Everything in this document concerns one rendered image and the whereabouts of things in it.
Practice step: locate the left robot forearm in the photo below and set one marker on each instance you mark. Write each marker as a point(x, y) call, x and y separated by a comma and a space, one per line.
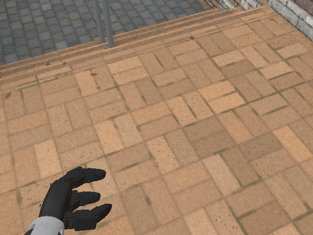
point(46, 225)

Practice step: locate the left robot hand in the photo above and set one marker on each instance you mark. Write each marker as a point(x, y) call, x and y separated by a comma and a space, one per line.
point(60, 201)

